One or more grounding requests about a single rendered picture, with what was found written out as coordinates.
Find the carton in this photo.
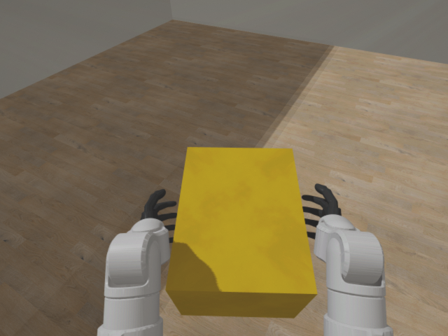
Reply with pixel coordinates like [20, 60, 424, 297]
[165, 147, 317, 319]

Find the right robot forearm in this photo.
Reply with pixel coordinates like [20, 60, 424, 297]
[314, 214, 393, 336]

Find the robot left hand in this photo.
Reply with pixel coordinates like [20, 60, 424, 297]
[140, 189, 177, 243]

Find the robot right hand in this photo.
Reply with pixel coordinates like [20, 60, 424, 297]
[302, 183, 342, 239]

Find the left robot forearm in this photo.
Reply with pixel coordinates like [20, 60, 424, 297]
[97, 218, 170, 336]

